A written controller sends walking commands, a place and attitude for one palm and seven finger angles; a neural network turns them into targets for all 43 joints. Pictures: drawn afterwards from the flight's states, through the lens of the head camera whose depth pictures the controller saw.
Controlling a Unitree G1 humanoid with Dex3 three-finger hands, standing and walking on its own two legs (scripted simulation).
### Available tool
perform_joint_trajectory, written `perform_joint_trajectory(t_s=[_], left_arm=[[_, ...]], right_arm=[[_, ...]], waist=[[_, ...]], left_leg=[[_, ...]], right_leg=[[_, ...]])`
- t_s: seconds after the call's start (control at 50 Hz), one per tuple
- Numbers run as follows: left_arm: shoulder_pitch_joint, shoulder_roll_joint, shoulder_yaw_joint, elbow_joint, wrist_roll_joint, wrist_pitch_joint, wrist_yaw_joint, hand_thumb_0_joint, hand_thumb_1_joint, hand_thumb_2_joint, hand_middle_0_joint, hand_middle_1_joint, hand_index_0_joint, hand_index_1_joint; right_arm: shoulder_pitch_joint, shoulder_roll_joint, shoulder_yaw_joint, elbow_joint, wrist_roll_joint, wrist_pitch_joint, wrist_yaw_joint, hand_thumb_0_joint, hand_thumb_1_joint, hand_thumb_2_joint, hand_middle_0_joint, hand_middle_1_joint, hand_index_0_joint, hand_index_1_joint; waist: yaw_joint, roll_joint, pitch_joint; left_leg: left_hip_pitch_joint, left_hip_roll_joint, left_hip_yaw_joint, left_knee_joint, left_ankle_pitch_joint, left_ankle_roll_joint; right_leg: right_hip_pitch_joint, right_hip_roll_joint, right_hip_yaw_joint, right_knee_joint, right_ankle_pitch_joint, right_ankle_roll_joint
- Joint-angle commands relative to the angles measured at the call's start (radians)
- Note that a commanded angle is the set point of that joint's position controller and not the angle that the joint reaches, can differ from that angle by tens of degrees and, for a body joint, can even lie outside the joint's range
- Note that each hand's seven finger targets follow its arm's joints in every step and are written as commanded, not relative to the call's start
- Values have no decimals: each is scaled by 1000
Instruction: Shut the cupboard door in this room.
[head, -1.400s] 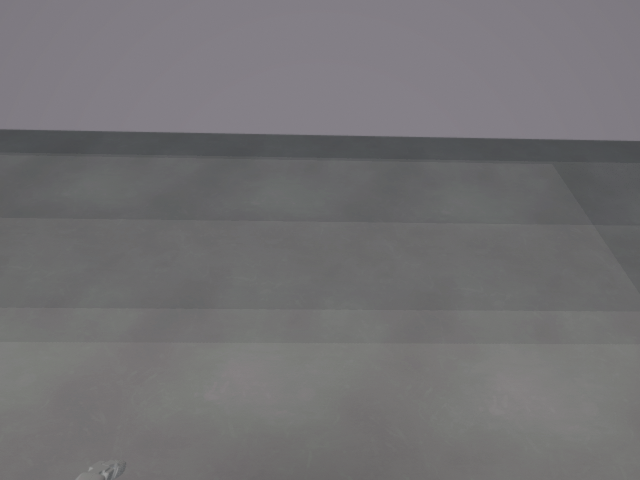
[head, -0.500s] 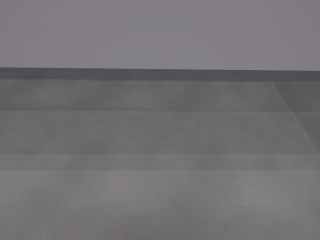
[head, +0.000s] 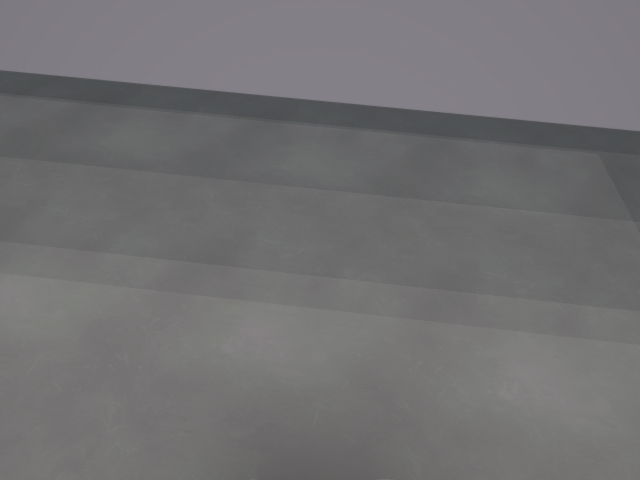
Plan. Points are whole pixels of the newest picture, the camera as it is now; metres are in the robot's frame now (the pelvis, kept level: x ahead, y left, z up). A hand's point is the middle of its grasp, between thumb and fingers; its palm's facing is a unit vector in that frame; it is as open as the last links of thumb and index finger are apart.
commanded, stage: turn or walk to find it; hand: left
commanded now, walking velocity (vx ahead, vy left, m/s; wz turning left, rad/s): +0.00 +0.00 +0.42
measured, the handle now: out of the picture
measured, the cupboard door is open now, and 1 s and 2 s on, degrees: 96 96 96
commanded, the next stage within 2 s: none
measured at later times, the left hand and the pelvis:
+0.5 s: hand out of the picture -0.07 +0.21 -0.18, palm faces +0.29 -0.93 -0.24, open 7.4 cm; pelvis -0.04 +0.00 +0.00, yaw +16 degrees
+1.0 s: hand out of the picture -0.05 +0.21 -0.14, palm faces +0.46 -0.84 -0.28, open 7.4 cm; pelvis -0.06 -0.02 +0.00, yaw +28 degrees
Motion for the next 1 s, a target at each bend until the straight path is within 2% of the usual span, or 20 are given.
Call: perform_joint_trajectory(t_s=[0.0,0.06,0.08,0.1,0.12,0.2,0.36,0.44,0.46,0.48,0.5,0.52,0.56,0.6,0.78,0.88,0.9,0.92,0.94,0.98], left_arm=[[32,69,28,-95,-11,-41,2,0,900,900,-200,-300,-200,-300],[118,77,36,-76,-11,-47,6,0,900,900,-200,-300,-200,-300],[150,127,46,-72,-1,-55,11,0,900,900,-200,-300,-200,-300],[147,212,66,-80,15,-61,17,0,900,900,-200,-300,-200,-300],[135,214,61,-96,9,-61,16,0,900,900,-200,-300,-200,-300],[12,137,42,-119,15,-67,13,0,900,900,-200,-300,-200,-300],[150,195,62,-67,25,-59,7,0,900,900,-200,-300,-200,-300],[124,200,68,-61,15,-50,3,0,900,900,-200,-300,-200,-300],[123,174,63,-69,8,-44,0,0,900,900,-200,-300,-200,-300],[123,108,53,-105,3,-39,-7,0,900,900,-200,-300,-200,-300],[72,86,38,-135,11,-33,-5,0,900,900,-200,-300,-200,-300],[4,89,41,-127,10,-21,4,0,900,900,-200,-300,-200,-300],[18,96,50,-96,5,-22,-8,0,900,900,-200,-300,-200,-300],[49,90,51,-74,5,-24,-16,0,900,900,-200,-300,-200,-300],[-1,60,48,-108,-1,-23,-10,0,900,900,-200,-300,-200,-300],[90,67,50,-98,-5,-42,0,0,900,900,-200,-300,-200,-300],[118,96,56,-96,-1,-54,4,0,900,900,-200,-300,-200,-300],[132,182,72,-96,15,-65,13,0,900,900,-200,-300,-200,-300],[130,223,73,-114,14,-60,8,0,900,900,-200,-300,-200,-300],[54,165,69,-133,9,-57,13,0,900,900,-200,-300,-200,-300]], right_arm=[[32,-244,-78,-69,-1,-17,-24,0,-900,-900,200,300,200,300],[13,-225,-82,-82,9,-9,-17,0,-900,-900,200,300,200,300],[6,-187,-80,-94,18,-8,-10,0,-900,-900,200,300,200,300],[13,-121,-72,-123,19,-8,-7,0,-900,-900,200,300,200,300],[-38,-156,-85,-128,2,-2,-7,0,-900,-900,200,300,200,300],[18,-123,-85,-65,4,19,16,0,-900,-900,200,300,200,300],[-115,-105,-57,-98,14,10,16,0,-900,-900,200,300,200,300],[-27,-129,-56,-76,14,-8,11,0,-900,-900,200,300,200,300],[18,-179,-66,-68,12,-19,11,0,-900,-900,200,300,200,300],[45,-280,-88,-75,5,-25,9,0,-900,-900,200,300,200,300],[93,-320,-97,-64,9,-20,2,0,-900,-900,200,300,200,300],[112,-288,-93,-42,5,-27,-13,0,-900,-900,200,300,200,300],[-1,-236,-74,-64,2,-26,-22,0,-900,-900,200,300,200,300],[-25,-219,-67,-80,5,-34,-23,0,-900,-900,200,300,200,300],[12,-221,-81,-79,-3,-20,-19,0,-900,-900,200,300,200,300],[-15,-212,-88,-92,2,-13,-11,0,-900,-900,200,300,200,300],[-8,-187,-84,-97,9,-14,-7,0,-900,-900,200,300,200,300],[19,-120,-74,-112,18,-17,-1,0,-900,-900,200,300,200,300],[-2,-126,-83,-131,7,-10,-3,0,-900,-900,200,300,200,300],[-17,-148,-94,-106,1,15,3,0,-900,-900,200,300,200,300]], waist=[[6,152,-154],[41,144,-165],[54,33,-162],[50,-244,-106],[69,-215,-73],[-14,-114,-1],[69,-169,-34],[22,-154,-101],[-4,-40,-145],[-12,258,-159],[-39,268,-151],[-56,267,-136],[-3,213,-81],[12,168,-90],[-7,160,-71],[41,130,-106],[53,55,-121],[50,-204,-132],[64,-255,-95],[33,-188,-25]], left_leg=[[157,253,-310,-154,478,169],[40,183,-282,-101,311,98],[-96,123,-211,-4,153,43],[-294,-16,5,216,-160,-38],[-270,16,12,393,-300,-45],[-213,70,63,635,-137,-62],[-94,77,168,268,-224,-71],[117,68,205,-69,-35,-52],[260,136,133,-174,141,-27],[393,384,-173,-205,467,72],[351,481,-238,-206,663,179],[284,435,-230,-213,637,181],[230,348,-130,-204,551,156],[221,301,-81,-207,532,138],[175,286,-194,-226,390,162],[59,233,-213,-132,342,112],[-22,183,-179,-59,235,63],[-207,48,-22,142,-53,-13],[-232,-1,47,347,-332,-42],[-213,50,11,572,-263,-40]], right_leg=[[24,14,13,-104,14,4],[236,16,-3,-406,221,5],[361,-90,85,-510,261,-19],[400,-364,358,-586,297,-123],[242,-450,367,-597,376,-192],[116,-284,115,-548,435,-173],[227,-320,43,-470,640,-194],[198,-290,-47,-320,680,-105],[111,-249,-102,-193,577,-51],[-133,-121,-156,7,98,25],[-185,-88,-91,158,-157,31],[-181,-88,-14,226,-117,30],[-188,-97,6,274,14,32],[-154,-86,-10,262,70,40],[-41,-36,-12,-17,53,37],[201,-9,-23,-357,234,20],[319,-62,19,-489,311,9],[437,-302,261,-563,383,-69],[309,-459,346,-581,456,-173],[144,-385,289,-613,331,-190]])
